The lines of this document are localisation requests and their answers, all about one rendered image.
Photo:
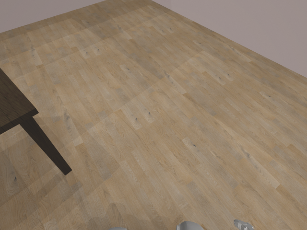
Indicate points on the table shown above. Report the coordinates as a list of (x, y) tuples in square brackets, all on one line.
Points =
[(16, 109)]

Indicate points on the robot right hand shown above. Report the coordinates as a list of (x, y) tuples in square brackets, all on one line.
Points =
[(242, 225)]

